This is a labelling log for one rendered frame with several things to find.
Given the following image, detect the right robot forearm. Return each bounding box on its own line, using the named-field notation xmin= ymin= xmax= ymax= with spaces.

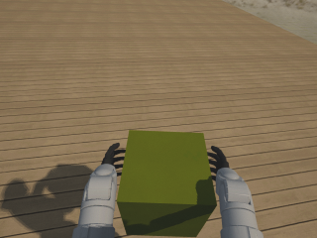
xmin=215 ymin=168 xmax=264 ymax=238

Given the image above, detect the carton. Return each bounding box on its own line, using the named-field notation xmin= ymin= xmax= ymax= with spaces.
xmin=116 ymin=130 xmax=217 ymax=237

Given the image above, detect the robot left hand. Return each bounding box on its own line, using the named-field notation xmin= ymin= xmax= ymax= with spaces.
xmin=101 ymin=143 xmax=126 ymax=177

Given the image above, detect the left robot forearm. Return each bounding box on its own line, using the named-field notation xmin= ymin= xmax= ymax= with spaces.
xmin=71 ymin=164 xmax=117 ymax=238

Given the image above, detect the robot right hand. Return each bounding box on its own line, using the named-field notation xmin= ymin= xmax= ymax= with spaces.
xmin=207 ymin=146 xmax=229 ymax=180

